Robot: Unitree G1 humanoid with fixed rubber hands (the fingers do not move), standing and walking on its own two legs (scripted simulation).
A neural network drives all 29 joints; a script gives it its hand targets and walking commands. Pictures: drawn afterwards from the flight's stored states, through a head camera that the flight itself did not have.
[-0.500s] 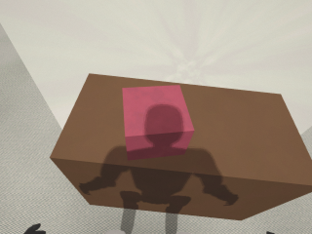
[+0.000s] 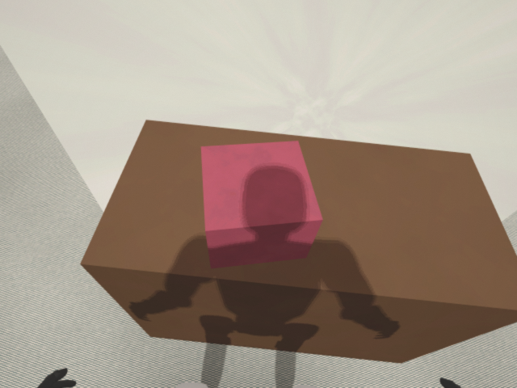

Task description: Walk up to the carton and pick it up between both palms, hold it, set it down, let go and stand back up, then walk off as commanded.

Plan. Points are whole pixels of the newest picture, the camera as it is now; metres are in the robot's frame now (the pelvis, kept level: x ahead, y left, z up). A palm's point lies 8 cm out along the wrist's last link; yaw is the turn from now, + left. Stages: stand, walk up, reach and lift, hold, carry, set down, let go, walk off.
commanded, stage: walk up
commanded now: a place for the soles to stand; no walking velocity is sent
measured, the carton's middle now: (255, 203) +0.44 +0.02 -0.05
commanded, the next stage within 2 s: reach and lift in 0.24 s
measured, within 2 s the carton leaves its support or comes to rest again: neither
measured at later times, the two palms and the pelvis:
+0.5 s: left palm (68, 345) +0.18 +0.30 -0.09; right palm out of the picture +0.14 -0.32 -0.10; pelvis +0.00 -0.01 -0.03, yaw -1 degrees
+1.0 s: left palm (71, 332) +0.19 +0.28 -0.04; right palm (460, 376) +0.16 -0.31 -0.06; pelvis +0.01 -0.01 +0.01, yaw +0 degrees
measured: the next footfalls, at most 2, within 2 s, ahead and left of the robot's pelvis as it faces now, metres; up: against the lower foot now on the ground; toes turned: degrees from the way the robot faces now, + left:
none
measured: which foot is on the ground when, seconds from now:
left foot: down 0.00-1.00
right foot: down 0.00-1.00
